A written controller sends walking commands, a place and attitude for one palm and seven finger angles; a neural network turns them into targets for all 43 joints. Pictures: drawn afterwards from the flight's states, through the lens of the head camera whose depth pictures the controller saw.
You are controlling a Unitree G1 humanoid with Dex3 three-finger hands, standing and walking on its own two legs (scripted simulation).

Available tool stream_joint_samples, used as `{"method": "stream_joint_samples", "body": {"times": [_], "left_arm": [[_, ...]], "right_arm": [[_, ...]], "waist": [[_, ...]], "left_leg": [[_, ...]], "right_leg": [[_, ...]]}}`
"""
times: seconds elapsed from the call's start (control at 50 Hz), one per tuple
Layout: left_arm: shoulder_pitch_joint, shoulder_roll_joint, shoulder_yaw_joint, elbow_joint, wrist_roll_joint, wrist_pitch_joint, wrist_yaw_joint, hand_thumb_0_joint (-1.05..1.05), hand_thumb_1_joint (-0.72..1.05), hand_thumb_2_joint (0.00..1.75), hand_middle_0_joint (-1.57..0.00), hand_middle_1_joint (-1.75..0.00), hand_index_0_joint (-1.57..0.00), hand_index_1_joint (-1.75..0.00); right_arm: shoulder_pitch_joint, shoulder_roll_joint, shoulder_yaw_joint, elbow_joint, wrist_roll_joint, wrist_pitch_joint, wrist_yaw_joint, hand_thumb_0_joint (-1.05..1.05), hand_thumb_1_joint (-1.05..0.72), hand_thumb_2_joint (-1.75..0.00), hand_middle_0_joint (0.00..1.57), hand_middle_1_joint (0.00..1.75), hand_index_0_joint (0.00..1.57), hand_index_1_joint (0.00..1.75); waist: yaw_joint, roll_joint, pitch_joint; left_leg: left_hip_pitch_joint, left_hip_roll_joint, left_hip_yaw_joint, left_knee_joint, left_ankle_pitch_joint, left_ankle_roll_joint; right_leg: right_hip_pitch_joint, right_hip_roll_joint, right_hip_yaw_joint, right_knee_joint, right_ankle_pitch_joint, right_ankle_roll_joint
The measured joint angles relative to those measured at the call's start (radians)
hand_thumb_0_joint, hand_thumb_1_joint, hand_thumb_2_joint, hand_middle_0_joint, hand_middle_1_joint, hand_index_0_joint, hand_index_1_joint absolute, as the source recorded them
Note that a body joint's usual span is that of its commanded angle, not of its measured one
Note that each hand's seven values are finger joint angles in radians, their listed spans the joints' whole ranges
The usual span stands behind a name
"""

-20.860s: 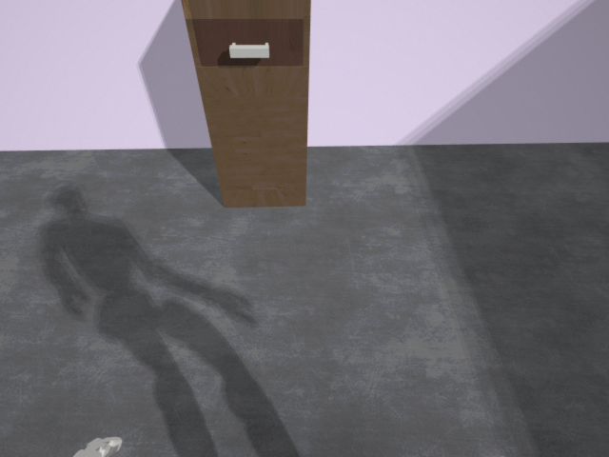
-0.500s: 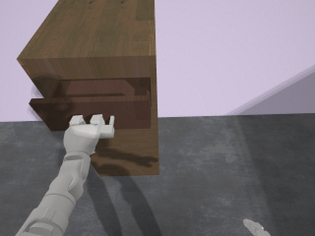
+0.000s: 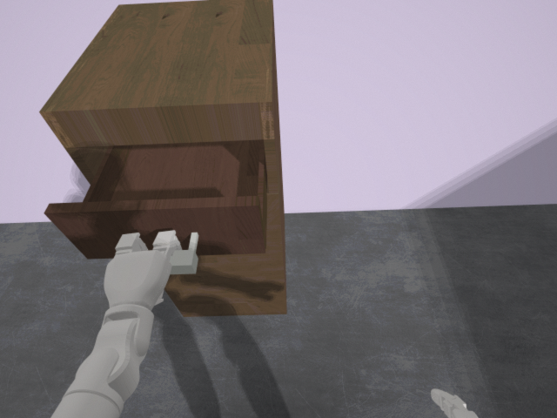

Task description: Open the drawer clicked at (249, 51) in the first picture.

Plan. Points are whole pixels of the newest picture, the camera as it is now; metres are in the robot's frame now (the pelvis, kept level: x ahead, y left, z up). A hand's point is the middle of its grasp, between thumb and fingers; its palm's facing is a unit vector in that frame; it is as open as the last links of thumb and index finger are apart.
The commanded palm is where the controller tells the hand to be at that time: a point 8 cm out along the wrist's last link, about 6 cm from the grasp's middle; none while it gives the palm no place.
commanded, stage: pull the drawer open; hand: left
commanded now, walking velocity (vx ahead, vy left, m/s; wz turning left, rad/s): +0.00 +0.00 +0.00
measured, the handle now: (160, 250) +0.37 +0.22 +0.01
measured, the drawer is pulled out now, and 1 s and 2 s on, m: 0.15 0.28 0.30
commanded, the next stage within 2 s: open the thumb to release the handle in 1.40 s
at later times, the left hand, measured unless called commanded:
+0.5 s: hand (145, 328) +0.25 +0.21 -0.01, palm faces -0.02 -0.08 -1.00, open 6.4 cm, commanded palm +0.22 +0.22 +0.04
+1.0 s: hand (134, 376) +0.19 +0.21 -0.01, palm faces -0.01 -0.09 -1.00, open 6.4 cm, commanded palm +0.16 +0.22 +0.04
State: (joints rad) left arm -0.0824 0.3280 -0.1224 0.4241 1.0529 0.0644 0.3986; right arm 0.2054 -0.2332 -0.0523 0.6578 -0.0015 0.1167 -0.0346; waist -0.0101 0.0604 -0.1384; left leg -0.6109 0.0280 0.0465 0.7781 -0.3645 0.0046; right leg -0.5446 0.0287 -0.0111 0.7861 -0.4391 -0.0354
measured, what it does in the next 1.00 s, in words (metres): stands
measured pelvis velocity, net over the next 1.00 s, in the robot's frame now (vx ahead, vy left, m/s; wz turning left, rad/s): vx -0.01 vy -0.01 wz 0.00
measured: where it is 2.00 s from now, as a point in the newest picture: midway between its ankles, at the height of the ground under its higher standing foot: outside the picture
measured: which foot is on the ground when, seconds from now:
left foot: down 0.00-1.00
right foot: down 0.00-1.00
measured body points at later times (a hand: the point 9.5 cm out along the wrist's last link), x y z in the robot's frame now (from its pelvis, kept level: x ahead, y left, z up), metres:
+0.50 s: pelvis +0.00 -0.01 +0.00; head +0.02 -0.03 +0.45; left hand +0.25 +0.21 +0.04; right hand +0.18 -0.24 -0.11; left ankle +0.01 +0.12 -0.71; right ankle -0.03 -0.10 -0.71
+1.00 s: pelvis -0.01 -0.01 -0.01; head +0.02 -0.04 +0.44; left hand +0.18 +0.21 +0.04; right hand +0.19 -0.24 -0.11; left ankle +0.01 +0.12 -0.71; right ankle -0.03 -0.10 -0.71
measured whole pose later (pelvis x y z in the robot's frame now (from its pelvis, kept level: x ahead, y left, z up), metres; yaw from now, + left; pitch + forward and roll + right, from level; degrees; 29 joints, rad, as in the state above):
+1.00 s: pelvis -0.01 -0.01 -0.01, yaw +0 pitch +9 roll +1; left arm 0.41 0.35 -0.12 0.00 1.06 0.01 0.44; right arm 0.11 -0.22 -0.02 0.60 -0.03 0.09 -0.02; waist 0.05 0.05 -0.12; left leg -0.60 0.03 0.04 0.84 -0.38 -0.01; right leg -0.55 0.03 -0.01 0.87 -0.47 -0.05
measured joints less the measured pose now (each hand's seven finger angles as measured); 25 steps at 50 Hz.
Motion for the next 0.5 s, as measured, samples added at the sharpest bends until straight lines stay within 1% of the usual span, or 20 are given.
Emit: {"method": "stream_joint_samples", "body": {"times": [0.3, 0.5], "left_arm": [[0.154, 0.004, 0.006, -0.138, 0.002, -0.021, 0.005, 0.03, 0.62, 0.78, -0.25, -1.33, -0.36, -1.29], [0.245, 0.003, -0.001, -0.222, 0.006, -0.023, 0.008, 0.03, 0.62, 0.78, -0.25, -1.33, -0.36, -1.29]], "right_arm": [[-0.057, 0.0, 0.01, -0.019, -0.004, -0.022, -0.005, 0.01, -0.91, -0.9, 0.2, 0.3, 0.2, 0.3], [-0.085, 0.008, 0.017, -0.033, -0.012, -0.027, 0.002, 0.01, -0.91, -0.9, 0.2, 0.3, 0.2, 0.3]], "waist": [[0.018, -0.011, 0.008], [0.033, -0.009, 0.011]], "left_leg": [[0.026, 0.002, 0.003, -0.005, 0.002, -0.006], [0.029, 0.002, 0.002, 0.005, -0.002, -0.009]], "right_leg": [[0.019, 0.002, 0.003, 0.006, -0.003, -0.005], [0.021, 0.002, 0.002, 0.02, -0.009, -0.008]]}}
